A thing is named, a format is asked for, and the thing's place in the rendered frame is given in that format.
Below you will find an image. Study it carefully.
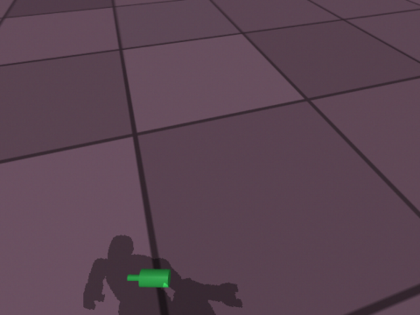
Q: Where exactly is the bottle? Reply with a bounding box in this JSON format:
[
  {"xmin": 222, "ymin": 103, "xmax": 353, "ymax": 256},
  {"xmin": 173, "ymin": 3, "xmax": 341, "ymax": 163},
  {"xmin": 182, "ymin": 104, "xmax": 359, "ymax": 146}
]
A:
[{"xmin": 127, "ymin": 269, "xmax": 171, "ymax": 287}]

